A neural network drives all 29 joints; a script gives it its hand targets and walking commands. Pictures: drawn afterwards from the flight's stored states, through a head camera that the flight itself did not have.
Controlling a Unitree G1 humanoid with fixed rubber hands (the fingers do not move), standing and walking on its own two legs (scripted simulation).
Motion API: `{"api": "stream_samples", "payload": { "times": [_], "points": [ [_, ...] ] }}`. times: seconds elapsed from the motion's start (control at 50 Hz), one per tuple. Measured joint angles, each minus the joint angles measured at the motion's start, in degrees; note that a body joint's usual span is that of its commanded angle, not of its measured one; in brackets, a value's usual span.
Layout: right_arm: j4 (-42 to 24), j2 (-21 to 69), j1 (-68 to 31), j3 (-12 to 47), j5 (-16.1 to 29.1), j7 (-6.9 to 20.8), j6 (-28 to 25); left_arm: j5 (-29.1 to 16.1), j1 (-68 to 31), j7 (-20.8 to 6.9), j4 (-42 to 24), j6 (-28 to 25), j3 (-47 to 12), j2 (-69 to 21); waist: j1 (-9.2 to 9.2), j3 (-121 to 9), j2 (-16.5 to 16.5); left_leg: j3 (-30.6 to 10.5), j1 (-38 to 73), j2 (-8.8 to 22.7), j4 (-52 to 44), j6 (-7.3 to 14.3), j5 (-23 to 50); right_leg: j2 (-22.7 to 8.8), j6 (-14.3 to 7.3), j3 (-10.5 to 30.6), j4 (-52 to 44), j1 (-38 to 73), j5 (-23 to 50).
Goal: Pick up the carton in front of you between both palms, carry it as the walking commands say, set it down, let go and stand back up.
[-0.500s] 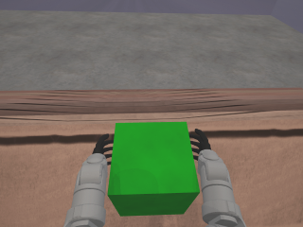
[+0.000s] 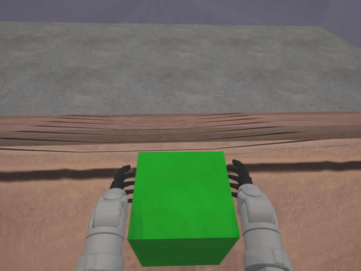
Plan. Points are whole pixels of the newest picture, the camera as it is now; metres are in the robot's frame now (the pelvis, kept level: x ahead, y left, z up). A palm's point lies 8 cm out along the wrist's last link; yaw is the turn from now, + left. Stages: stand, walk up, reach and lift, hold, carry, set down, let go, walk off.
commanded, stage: reach and lift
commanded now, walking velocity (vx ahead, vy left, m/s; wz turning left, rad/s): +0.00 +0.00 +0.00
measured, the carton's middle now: (181, 211) +0.29 +0.00 -0.05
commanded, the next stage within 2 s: hold in 0.04 s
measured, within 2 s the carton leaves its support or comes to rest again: neither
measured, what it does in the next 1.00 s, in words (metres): stands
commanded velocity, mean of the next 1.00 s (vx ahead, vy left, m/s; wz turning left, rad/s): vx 0.09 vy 0.00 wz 0.00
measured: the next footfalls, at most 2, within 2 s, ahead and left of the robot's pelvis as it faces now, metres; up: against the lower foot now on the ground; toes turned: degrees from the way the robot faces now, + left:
left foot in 1.30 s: +0.20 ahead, +0.09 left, +0.00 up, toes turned +8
right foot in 1.68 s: +0.48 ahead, -0.15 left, +0.00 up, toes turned -14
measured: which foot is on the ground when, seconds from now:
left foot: down 0.00-1.00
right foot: down 0.00-1.00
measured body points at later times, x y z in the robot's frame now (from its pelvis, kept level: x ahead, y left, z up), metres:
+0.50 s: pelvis -0.01 +0.00 +0.00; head -0.07 +0.00 +0.45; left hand +0.29 +0.15 +0.04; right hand +0.29 -0.15 +0.05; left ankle +0.01 +0.13 -0.75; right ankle +0.00 -0.13 -0.75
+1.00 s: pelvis +0.00 -0.01 -0.01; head -0.04 -0.01 +0.44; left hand +0.31 +0.14 +0.04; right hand +0.31 -0.16 +0.05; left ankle +0.01 +0.13 -0.75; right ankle +0.00 -0.13 -0.74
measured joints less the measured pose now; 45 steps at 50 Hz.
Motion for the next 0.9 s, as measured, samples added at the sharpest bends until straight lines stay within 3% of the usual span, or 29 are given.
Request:
{"api": "stream_samples", "payload": {
  "times": [0.2, 0.6, 0.84, 0.9],
  "points": [
    [-4.2, -0.3, 1.1, 1.8, 1.3, -0.5, 3.1, -0.9, 1.0, 0.1, -4.1, 2.8, -1.4, 0.2, -0.12, -0.2, 0.0, -0.1, 2.0, 0.2, -1.3, -0.1, 0.7, 0.0, -0.1, -0.2, -1.4, 2.1, 0.7],
    [-1.0, 0.9, -3.1, -1.9, -1.4, 0.4, 3.8, 1.8, -3.2, -1.0, -0.9, 3.5, 2.3, -0.8, -0.13, 1.1, 0.0, 0.3, 1.5, 0.1, 0.4, 0.0, 0.6, 0.0, 0.1, -0.4, 0.3, 1.5, 0.7],
    [-1.7, 0.6, -2.0, -0.9, -1.1, 0.3, 4.1, 1.3, -2.2, -0.8, -1.7, 3.8, 1.2, -0.5, -0.03, 0.9, -0.1, 0.6, 2.4, 0.2, -0.5, 0.1, 0.6, -0.2, 0.1, -0.3, -0.7, 2.3, 0.8],
    [-2.6, 0.4, -1.5, 0.0, -0.7, 0.1, 4.5, 0.8, -1.4, -0.5, -2.8, 4.0, 0.5, -0.3, 0.34, -1.7, 0.2, 1.7, -1.8, 0.4, 2.7, 0.0, -1.4, -0.4, 0.2, -1.0, 3.4, -2.5, -2.0]
  ]
}}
